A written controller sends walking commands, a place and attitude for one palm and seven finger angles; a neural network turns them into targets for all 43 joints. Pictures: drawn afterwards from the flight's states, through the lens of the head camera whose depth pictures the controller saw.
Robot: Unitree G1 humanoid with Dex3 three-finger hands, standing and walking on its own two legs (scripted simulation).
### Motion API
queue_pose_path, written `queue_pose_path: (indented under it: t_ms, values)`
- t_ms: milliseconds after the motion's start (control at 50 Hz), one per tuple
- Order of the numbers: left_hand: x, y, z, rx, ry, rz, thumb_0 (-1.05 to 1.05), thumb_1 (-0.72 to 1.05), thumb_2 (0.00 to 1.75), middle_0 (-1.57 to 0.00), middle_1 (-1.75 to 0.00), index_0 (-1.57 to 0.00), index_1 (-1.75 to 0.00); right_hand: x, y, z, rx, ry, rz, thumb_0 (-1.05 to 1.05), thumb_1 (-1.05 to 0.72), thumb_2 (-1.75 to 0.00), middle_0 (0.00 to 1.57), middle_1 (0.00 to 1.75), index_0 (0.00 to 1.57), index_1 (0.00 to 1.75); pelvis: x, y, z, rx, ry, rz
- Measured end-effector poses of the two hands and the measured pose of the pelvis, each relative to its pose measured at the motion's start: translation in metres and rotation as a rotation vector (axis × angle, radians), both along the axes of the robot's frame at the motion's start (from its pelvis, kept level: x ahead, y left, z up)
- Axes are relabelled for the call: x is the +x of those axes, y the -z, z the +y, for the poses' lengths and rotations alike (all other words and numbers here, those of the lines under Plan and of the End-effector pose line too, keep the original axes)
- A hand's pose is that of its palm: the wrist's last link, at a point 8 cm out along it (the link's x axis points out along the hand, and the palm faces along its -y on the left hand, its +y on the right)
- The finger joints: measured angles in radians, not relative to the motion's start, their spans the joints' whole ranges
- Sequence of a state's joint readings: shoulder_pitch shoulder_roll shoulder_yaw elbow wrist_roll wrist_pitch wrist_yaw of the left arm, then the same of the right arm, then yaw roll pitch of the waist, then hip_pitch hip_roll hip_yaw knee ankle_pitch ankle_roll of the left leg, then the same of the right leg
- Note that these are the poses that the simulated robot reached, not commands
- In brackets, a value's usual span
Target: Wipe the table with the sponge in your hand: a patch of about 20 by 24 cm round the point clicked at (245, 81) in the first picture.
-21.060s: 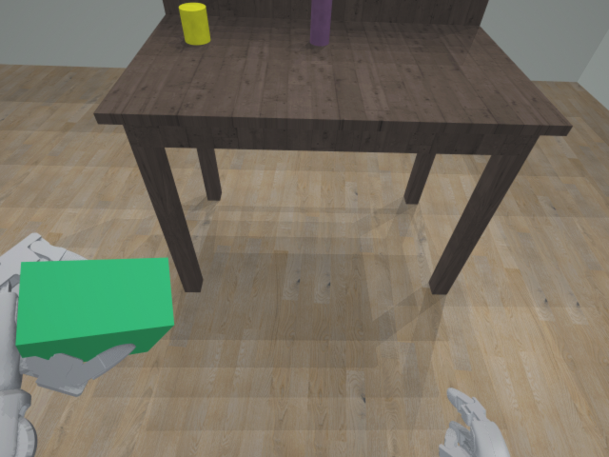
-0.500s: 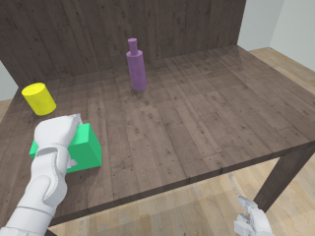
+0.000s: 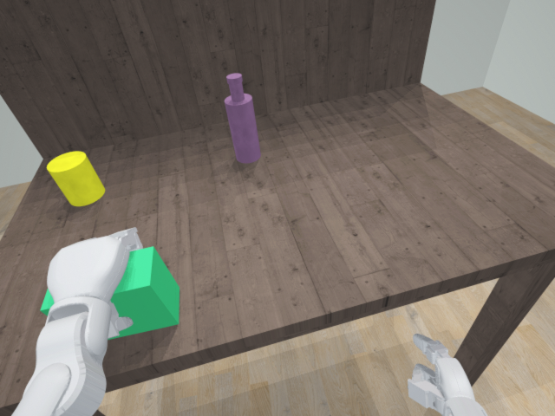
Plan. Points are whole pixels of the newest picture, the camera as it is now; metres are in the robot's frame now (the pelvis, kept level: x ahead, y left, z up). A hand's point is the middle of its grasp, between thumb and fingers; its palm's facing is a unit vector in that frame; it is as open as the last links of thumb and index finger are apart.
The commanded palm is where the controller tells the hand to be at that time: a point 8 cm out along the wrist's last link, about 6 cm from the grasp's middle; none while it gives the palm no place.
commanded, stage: slide across to the third lane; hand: left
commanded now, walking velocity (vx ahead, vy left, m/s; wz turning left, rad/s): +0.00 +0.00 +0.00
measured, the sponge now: (124, 303) +0.24 +0.27 +0.07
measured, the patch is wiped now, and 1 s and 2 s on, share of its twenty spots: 0.45 0.45 0.65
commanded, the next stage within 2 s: wipe forward along the third lane in 0.70 s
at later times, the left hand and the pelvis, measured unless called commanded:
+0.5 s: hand (143, 284) +0.24 +0.22 +0.12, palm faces +0.13 -0.10 -0.99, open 10.1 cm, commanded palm +0.21 +0.20 +0.18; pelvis -0.02 +0.00 +0.00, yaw +0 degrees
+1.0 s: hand (172, 266) +0.27 +0.19 +0.12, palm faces +0.12 -0.11 -0.99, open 10.1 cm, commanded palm +0.25 +0.19 +0.17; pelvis -0.02 -0.01 +0.00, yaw +0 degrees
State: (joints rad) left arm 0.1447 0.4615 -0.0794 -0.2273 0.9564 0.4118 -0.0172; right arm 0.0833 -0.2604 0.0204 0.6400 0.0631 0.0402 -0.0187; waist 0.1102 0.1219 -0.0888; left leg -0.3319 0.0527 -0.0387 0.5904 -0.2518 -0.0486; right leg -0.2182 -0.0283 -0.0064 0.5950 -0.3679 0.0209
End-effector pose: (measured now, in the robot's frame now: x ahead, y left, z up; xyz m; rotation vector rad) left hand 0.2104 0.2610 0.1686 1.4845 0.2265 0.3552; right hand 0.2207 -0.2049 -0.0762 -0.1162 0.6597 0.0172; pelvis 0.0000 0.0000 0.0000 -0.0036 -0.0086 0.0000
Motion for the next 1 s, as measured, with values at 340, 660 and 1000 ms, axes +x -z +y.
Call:
queue_pose_path:
  t_ms: [340,660,1000]
  values:
    - [-0.006,-0.001,-0.014,-0.009,0.033,-0.008,-0.01,-0.5,1.07,-0.7,-1.36,-0.73,-1.36,-0.004,-0.002,0.005,-0.011,-0.016,-0.038,0.02,-0.91,-0.9,0.2,0.3,0.17,0.28,-0.013,0.0,-0.001,-0.001,-0.015,-0.022]
    - [0.008,-0.008,-0.052,-0.072,0.118,-0.069,-0.01,-0.52,1.08,-0.72,-1.34,-0.75,-1.34,-0.009,-0.012,0.011,0.013,-0.034,-0.063,0.02,-0.91,-0.9,0.2,0.3,0.17,0.28,-0.024,-0.002,-0.007,0.004,-0.002,-0.055]
    - [0.034,-0.005,-0.067,-0.049,0.105,-0.032,-0.01,-0.52,1.08,-0.73,-1.34,-0.76,-1.33,-0.007,-0.013,0.003,0.017,-0.024,-0.061,0.02,-0.91,-0.9,0.2,0.3,0.2,0.3,-0.024,-0.002,-0.014,0.009,0.0,-0.053]
